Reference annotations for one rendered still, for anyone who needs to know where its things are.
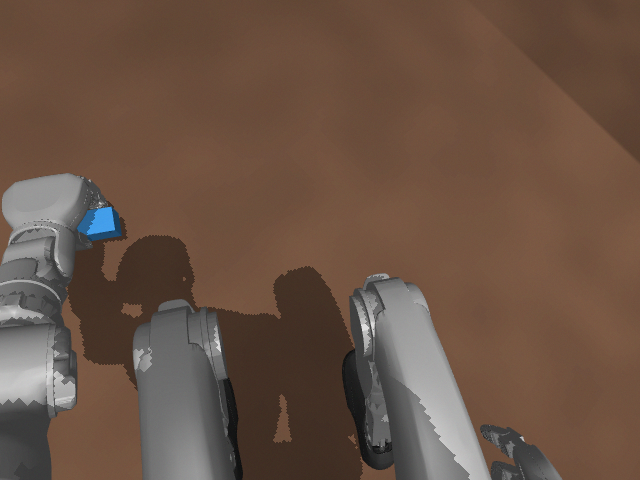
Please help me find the left robot foot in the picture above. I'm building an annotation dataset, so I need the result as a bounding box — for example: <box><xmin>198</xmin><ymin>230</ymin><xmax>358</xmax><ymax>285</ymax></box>
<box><xmin>223</xmin><ymin>377</ymin><xmax>243</xmax><ymax>480</ymax></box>

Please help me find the left robot hand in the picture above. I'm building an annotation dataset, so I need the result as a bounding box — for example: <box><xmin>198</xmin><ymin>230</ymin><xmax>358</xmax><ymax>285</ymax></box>
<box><xmin>2</xmin><ymin>173</ymin><xmax>108</xmax><ymax>251</ymax></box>

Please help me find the right robot hand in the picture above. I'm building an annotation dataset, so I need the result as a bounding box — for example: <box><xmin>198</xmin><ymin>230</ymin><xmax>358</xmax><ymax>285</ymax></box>
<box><xmin>480</xmin><ymin>424</ymin><xmax>563</xmax><ymax>480</ymax></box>

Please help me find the small box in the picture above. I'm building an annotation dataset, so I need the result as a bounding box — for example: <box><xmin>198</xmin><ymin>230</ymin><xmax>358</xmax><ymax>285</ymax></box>
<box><xmin>77</xmin><ymin>207</ymin><xmax>122</xmax><ymax>241</ymax></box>

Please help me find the right robot foot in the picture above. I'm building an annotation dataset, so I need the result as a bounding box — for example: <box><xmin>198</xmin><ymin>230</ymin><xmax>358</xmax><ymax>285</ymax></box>
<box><xmin>342</xmin><ymin>349</ymin><xmax>394</xmax><ymax>470</ymax></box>

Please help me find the left robot arm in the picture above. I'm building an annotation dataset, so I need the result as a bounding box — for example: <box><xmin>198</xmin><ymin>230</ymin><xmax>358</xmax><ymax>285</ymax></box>
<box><xmin>0</xmin><ymin>221</ymin><xmax>78</xmax><ymax>480</ymax></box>

